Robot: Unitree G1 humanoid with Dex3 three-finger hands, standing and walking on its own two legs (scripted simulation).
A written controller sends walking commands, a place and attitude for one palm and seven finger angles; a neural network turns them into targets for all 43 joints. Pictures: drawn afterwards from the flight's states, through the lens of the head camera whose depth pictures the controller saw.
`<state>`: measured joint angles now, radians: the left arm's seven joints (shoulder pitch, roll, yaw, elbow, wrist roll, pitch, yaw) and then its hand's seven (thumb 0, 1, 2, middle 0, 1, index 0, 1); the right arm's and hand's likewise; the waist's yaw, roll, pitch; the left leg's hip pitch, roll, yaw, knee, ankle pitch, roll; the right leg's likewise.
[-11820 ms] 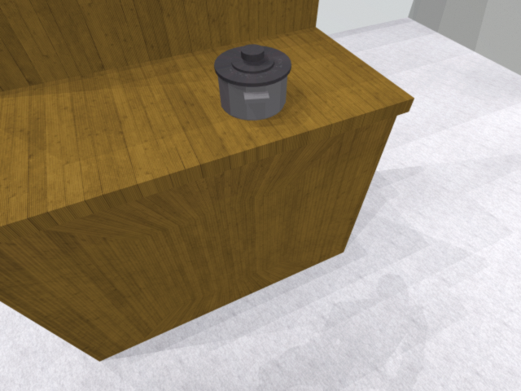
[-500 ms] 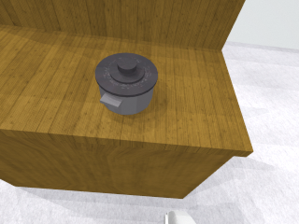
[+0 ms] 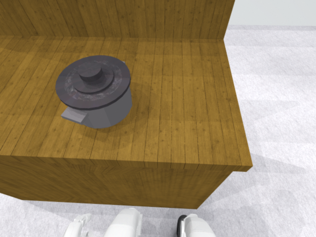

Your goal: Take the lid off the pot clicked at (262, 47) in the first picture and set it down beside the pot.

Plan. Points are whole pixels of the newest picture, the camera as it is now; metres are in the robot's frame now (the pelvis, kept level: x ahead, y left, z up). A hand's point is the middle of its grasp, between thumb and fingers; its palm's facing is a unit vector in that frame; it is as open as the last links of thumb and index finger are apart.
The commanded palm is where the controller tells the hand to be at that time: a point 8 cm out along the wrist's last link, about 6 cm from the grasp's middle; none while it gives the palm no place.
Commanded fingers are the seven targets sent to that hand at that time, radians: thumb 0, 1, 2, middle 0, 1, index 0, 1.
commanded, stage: come to a stop and stand still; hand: left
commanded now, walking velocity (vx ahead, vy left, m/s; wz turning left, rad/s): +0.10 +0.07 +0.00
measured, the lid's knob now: (90, 71) +0.43 +0.17 +0.17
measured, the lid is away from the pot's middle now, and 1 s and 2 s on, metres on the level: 0.00 0.00 0.00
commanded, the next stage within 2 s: look again from close up in 1.24 s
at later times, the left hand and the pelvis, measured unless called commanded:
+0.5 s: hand out of the picture -0.06 +0.23 -0.16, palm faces +0.02 -0.98 -0.18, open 7.4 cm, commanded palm none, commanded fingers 0.00 0.90 0.90 -0.20 -0.30 -0.20 -0.30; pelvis -0.06 +0.04 +0.03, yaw +0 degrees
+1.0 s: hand out of the picture -0.01 +0.16 -0.16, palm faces +0.05 -0.97 -0.22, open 7.2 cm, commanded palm none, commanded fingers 0.00 0.90 0.90 -0.20 -0.30 -0.20 -0.30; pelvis -0.03 -0.02 +0.02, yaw +0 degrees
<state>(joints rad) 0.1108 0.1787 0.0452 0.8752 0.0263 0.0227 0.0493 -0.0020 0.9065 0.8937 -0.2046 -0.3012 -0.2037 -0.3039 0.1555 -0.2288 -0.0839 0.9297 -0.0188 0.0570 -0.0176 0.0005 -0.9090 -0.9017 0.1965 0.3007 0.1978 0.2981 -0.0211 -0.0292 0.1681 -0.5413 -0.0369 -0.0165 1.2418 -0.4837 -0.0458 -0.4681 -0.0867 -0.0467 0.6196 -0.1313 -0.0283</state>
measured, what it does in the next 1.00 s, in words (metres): steps on the spot: left foot, then right foot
